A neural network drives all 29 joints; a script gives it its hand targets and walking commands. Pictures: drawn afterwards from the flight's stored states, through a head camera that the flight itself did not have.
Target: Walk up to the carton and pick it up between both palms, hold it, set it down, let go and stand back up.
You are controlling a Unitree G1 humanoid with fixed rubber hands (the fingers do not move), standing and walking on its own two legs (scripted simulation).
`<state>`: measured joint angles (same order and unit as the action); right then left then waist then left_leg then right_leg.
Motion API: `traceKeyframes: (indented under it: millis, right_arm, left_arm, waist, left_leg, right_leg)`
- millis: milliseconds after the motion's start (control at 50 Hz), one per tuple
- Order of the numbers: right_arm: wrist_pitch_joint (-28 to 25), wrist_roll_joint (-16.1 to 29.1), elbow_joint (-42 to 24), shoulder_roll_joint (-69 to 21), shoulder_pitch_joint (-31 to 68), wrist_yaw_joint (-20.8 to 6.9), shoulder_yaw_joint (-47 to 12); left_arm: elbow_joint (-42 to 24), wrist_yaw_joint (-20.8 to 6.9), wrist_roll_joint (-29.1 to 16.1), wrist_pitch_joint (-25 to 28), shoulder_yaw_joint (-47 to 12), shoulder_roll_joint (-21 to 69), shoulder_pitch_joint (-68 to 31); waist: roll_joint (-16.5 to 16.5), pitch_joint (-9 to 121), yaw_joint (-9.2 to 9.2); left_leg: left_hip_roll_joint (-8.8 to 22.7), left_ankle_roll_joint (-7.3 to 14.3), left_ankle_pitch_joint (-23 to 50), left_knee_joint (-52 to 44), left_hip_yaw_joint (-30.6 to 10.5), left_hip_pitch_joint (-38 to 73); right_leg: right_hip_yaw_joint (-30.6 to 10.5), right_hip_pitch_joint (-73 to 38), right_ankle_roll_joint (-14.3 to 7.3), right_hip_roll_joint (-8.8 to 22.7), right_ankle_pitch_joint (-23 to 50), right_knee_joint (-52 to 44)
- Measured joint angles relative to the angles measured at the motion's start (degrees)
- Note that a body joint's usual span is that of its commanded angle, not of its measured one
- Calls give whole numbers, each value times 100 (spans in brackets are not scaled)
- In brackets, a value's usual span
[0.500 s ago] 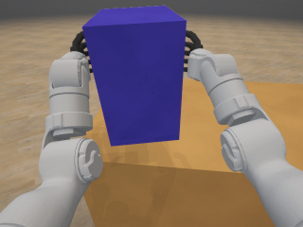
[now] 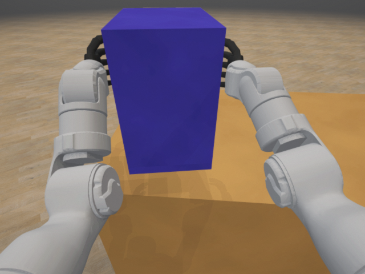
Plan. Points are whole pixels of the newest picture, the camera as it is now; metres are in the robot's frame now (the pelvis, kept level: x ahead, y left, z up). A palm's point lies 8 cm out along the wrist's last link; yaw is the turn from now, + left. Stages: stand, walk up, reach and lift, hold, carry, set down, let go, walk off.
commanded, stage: hold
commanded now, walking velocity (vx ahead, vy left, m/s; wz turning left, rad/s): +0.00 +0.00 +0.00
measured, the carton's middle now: (166, 87) +0.43 +0.00 +0.27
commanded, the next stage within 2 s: none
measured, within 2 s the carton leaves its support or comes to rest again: neither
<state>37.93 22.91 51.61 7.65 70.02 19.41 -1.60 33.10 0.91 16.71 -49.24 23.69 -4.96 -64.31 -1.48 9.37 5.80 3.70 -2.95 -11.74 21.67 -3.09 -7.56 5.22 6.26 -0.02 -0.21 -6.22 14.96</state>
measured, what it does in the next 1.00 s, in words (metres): stands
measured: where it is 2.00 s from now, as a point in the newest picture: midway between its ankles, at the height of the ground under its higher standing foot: outside the picture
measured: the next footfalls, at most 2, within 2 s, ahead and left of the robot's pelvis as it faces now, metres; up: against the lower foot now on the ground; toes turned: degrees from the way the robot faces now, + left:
none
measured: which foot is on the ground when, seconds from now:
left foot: down 0.00-1.00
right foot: down 0.00-1.00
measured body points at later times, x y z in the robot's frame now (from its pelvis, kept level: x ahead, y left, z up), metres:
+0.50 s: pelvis +0.01 +0.01 +0.00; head -0.08 +0.02 +0.44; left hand +0.40 +0.14 +0.32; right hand +0.39 -0.13 +0.31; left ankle +0.00 +0.15 -0.75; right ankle +0.02 -0.12 -0.75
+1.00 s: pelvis +0.00 +0.00 +0.00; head -0.09 +0.01 +0.44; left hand +0.40 +0.14 +0.33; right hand +0.39 -0.14 +0.31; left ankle +0.00 +0.15 -0.75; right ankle +0.02 -0.12 -0.75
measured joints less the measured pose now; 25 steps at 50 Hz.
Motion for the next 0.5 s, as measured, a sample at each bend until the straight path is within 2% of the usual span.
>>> traceKeyframes:
  millis: [220, 420, 500]
  right_arm:
    - [11, 160, -238, 49, -201, 34, -170]
    - [34, 200, -369, 51, -243, 27, -108]
    - [65, 172, -216, 48, -177, 5, -15]
  left_arm:
    - [-339, 53, -8, -75, -5, 123, 225]
    - [-643, 109, -53, -216, -143, 137, 341]
    - [-510, 109, 28, -221, -62, 184, 280]
  waist:
    - [-19, -41, -62]
    - [45, -54, 34]
    - [43, -64, 14]
  left_leg:
    - [18, 25, -78, 33, 78, 69]
    - [-7, 34, -124, 97, 38, 103]
    - [-23, 51, -122, 69, 70, 162]
  right_leg:
    - [-79, -61, 18, -18, -22, -18]
    - [-46, -153, 41, 3, -35, -41]
    - [-77, -188, 55, 20, -33, -42]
